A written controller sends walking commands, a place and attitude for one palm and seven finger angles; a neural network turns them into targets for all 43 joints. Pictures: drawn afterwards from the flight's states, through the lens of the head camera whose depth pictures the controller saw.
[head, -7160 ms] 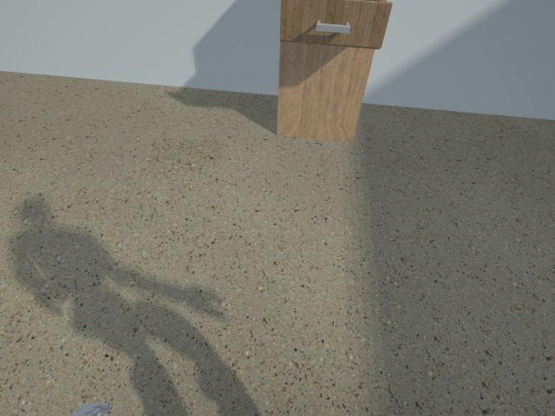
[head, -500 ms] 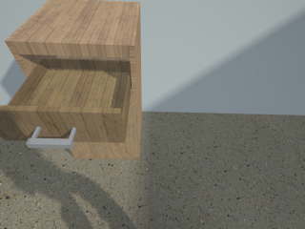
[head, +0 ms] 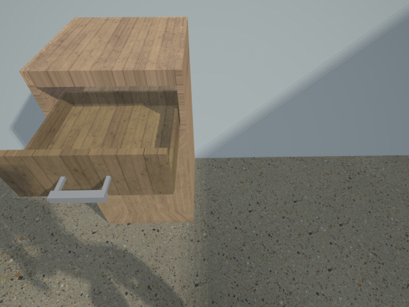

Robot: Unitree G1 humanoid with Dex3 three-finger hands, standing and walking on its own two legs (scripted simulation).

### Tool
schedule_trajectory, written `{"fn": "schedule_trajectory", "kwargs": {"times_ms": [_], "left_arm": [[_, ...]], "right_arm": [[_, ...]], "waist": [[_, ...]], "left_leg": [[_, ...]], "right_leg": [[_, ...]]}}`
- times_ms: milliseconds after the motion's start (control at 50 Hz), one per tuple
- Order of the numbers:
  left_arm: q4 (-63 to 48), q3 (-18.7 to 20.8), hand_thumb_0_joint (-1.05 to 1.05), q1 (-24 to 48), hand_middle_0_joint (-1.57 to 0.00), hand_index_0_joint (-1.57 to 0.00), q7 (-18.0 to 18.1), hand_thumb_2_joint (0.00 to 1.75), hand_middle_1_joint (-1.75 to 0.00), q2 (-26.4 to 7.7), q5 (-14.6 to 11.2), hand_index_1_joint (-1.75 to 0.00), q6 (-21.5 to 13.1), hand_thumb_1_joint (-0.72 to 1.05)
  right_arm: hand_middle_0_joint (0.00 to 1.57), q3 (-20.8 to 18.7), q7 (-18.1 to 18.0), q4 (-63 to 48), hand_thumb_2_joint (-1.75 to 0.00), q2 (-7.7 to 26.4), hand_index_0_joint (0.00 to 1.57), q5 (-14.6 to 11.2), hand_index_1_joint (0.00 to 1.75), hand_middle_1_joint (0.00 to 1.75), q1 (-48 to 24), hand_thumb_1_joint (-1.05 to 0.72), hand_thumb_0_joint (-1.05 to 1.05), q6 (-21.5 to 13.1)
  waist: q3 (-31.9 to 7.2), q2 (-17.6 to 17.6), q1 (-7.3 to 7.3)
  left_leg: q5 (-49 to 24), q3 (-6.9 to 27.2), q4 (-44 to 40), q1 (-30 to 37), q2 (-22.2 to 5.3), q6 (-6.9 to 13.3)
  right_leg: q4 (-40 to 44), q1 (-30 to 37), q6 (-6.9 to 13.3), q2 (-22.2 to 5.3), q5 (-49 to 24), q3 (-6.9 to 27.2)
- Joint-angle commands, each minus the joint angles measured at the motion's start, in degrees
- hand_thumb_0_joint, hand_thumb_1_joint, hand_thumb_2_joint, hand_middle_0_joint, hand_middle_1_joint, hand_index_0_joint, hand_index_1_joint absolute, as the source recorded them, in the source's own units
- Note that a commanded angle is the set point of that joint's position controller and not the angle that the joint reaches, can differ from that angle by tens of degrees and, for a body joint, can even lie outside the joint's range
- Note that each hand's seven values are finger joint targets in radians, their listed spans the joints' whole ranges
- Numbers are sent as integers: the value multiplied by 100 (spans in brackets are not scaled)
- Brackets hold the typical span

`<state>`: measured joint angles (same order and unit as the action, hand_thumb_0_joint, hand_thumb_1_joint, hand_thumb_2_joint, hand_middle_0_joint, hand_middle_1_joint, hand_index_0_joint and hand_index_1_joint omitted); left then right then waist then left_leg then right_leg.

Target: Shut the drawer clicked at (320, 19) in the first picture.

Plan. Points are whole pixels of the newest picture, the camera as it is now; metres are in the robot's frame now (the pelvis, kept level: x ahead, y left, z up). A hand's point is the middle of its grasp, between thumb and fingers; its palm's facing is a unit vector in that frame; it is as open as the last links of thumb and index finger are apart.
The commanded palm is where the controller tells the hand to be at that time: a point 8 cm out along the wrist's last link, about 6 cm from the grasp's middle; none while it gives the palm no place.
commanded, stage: look again from close up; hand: left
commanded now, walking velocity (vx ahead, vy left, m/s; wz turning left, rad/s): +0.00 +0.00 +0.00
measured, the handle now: (81, 188) +0.37 +0.32 -0.01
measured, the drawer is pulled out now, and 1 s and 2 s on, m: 0.28 0.28 0.28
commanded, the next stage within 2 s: shuffle to correct the standing spot in 0.28 s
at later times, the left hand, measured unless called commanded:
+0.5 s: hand out of the picture +0.01 +0.18 -0.17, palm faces +0.05 -0.98 -0.19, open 7.3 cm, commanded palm none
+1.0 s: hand out of the picture +0.07 +0.22 -0.16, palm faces +0.14 -0.96 -0.24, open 7.3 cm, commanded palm none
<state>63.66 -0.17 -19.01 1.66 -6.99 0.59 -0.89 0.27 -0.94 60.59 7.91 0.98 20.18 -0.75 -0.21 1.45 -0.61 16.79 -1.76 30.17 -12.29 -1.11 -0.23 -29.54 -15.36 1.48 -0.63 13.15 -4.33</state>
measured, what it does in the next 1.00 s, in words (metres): lifts its left foot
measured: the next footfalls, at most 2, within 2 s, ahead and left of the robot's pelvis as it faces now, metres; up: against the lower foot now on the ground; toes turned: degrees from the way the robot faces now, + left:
left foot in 1.24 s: +0.11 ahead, +0.21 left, +0.00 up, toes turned +3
right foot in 1.48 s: +0.13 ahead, +0.01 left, +0.00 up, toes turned -1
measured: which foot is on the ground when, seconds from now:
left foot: down 0.00-0.90, up 0.92-1.00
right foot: down 0.00-1.00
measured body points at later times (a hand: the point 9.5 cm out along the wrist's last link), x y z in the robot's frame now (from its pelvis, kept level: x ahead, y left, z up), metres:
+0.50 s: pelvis +0.01 +0.01 +0.00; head +0.01 +0.00 +0.45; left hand +0.01 +0.23 -0.15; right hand +0.00 -0.21 -0.16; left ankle +0.00 +0.12 -0.74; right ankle +0.03 -0.10 -0.74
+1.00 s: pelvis +0.05 +0.04 +0.00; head +0.06 +0.02 +0.45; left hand +0.07 +0.27 -0.14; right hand +0.05 -0.18 -0.17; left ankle +0.01 +0.14 -0.68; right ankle +0.06 -0.06 -0.74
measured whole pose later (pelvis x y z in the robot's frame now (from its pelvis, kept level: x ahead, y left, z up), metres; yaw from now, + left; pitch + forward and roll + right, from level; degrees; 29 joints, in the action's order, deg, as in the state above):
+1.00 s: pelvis +0.05 +0.04 +0.00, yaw +4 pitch -1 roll +1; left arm 57.6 2.2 -15.7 1.8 -7.7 1.1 -2.5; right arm -0.6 0.0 61.5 9.5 1.3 18.0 1.5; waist 2.5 1.8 0.8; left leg 26.8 -3.8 56.8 -21.6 0.9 0.0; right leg -34.1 -14.6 1.9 -3.9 18.2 -7.8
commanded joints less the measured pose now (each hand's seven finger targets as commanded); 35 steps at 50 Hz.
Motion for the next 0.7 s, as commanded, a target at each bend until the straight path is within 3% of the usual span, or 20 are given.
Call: {"fn": "schedule_trajectory", "kwargs": {"times_ms": [0, 80, 240, 360, 420, 480, 520, 540, 580, 600, 620, 640, 660, 680], "left_arm": [[-268, 91, 0, -176, -20, -20, 28, 90, -30, -560, -6, -30, -110, 90], [-266, 76, 0, -156, -20, -20, 29, 90, -30, -564, -9, -30, -89, 90], [-253, 84, 0, -94, -20, -20, 31, 90, -30, -595, -8, -30, -96, 90], [-214, 89, 0, -73, -20, -20, 38, 90, -30, -645, -8, -30, -101, 90], [-254, 157, 0, -117, -20, -20, 42, 90, -30, -742, 23, -30, -65, 90], [-360, 306, 0, -197, -20, -20, 44, 90, -30, -1019, 39, -30, -16, 90], [-442, 398, 0, -239, -20, -20, 66, 90, -30, -1145, 64, -30, 11, 90], [-501, 432, 0, -204, -20, -20, 80, 90, -30, -1127, 74, -30, 17, 90], [-589, 462, 0, -58, -20, -20, 68, 90, -30, -1109, 81, -30, 22, 90], [-618, 452, 0, 1, -20, -20, 51, 90, -30, -1042, 76, -30, 42, 90], [-661, 433, 0, 85, -20, -20, 34, 90, -30, -958, 89, -30, 72, 90], [-712, 397, 0, 153, -20, -20, 12, 90, -30, -758, 91, -30, 98, 90], [-794, 332, 0, 247, -20, -20, -4, 90, -30, -566, 108, -30, 94, 90], [-864, 290, 0, 421, -20, -20, -7, 90, -30, -494, 124, -30, 61, 90]], "right_arm": [[20, -39, -57, -161, -90, 486, 20, -1, 30, 30, 296, -90, 0, -137], [20, -26, -69, -48, -90, 531, 20, -1, 30, 30, 278, -90, 0, -167], [20, -28, -81, 121, -90, 566, 20, -16, 30, 30, 201, -90, 0, -177], [20, -22, -88, 232, -90, 565, 20, -27, 30, 30, 95, -90, 0, -175], [20, -23, -62, 219, -90, 543, 20, -13, 30, 30, 74, -90, 0, -76], [20, -68, -19, 32, -90, 540, 20, 24, 30, 30, -7, -90, 0, 44], [20, -106, -13, -37, -90, 516, 20, 38, 30, 30, 33, -90, 0, 92], [20, -118, -3, -54, -90, 484, 20, 43, 30, 30, 42, -90, 0, 86], [20, -109, 22, -13, -90, 409, 20, 40, 30, 30, 216, -90, 0, 49], [20, -112, 27, 24, -90, 421, 20, 38, 30, 30, 331, -90, 0, 30], [20, -128, 32, 50, -90, 519, 20, 45, 30, 30, 466, -90, 0, 21], [20, -157, 25, 65, -90, 740, 20, 63, 30, 30, 576, -90, 0, -10], [20, -191, -14, 49, -90, 951, 20, 62, 30, 30, 688, -90, 0, -15], [20, -185, -51, 39, -90, 923, 20, 63, 30, 30, 749, -90, 0, -41]], "waist": [[597, -141, 64], [615, 62, 98], [450, -207, 87], [455, -120, 78], [528, -188, 108], [661, -595, 161], [630, -1071, 156], [692, -1026, 138], [652, -715, 39], [624, -451, 0], [643, -25, -49], [652, 796, -98], [710, 1357, -127], [782, 1260, -177]], "left_leg": [[-2, 628, -1077, -759, -415, 237], [-146, 663, -1227, -725, -457, 236], [-549, 559, -1167, -382, -445, 219], [-772, 478, -1134, -219, -434, 193], [-134, 369, -881, -429, -281, 176], [480, 65, -173, -901, 32, 108], [631, -85, 404, -904, 55, 76], [572, -83, 474, -824, 5, 81], [369, -130, -54, -307, -20, 89], [271, -116, -341, -54, -25, 106], [188, 145, -623, 11, -183, 184], [-13, 819, -992, 84, -638, 418], [-210, 1541, -1459, 226, -1159, 787], [-990, 1832, -1511, 532, -1337, 1100]], "right_leg": [[673, 272, 127, -464, 337, 675], [567, 430, 92, -463, -61, 571], [598, 524, 64, -516, -409, 592], [647, 534, 64, -559, -583, 617], [669, 467, 130, -685, 268, 717], [1066, 326, 382, -1212, 1433, 1233], [1484, 143, 609, -1633, 1977, 1672], [1530, -79, 676, -1760, 1984, 1792], [1186, -361, 593, -1579, 1566, 1379], [883, -493, 485, -1326, 1453, 1072], [431, -553, 340, -976, 1488, 638], [-377, -738, 137, -502, 1366, 63], [-1201, -1084, -2, -102, 1452, -355], [-1827, -1549, 34, -73, 1884, -207]]}}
